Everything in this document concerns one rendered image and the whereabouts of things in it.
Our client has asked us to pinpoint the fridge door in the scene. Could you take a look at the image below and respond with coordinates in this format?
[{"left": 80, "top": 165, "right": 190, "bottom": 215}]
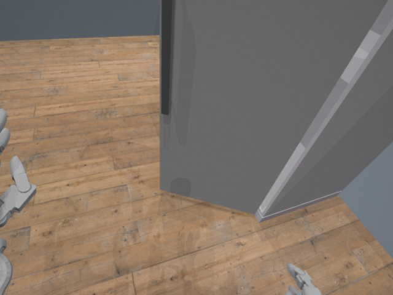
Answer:
[{"left": 160, "top": 0, "right": 388, "bottom": 214}]

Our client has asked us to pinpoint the robot left forearm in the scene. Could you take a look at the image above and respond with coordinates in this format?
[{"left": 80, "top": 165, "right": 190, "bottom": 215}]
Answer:
[{"left": 0, "top": 237, "right": 13, "bottom": 295}]

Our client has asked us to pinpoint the handle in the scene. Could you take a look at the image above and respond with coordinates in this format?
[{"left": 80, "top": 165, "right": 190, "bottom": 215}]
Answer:
[{"left": 161, "top": 0, "right": 175, "bottom": 115}]

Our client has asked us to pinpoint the left robot hand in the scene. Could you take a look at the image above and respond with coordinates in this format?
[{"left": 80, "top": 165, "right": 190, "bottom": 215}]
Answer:
[{"left": 0, "top": 109, "right": 36, "bottom": 227}]

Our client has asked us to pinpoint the right robot hand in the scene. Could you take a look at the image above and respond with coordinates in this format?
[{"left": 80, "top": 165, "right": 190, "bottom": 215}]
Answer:
[{"left": 286, "top": 264, "right": 322, "bottom": 295}]

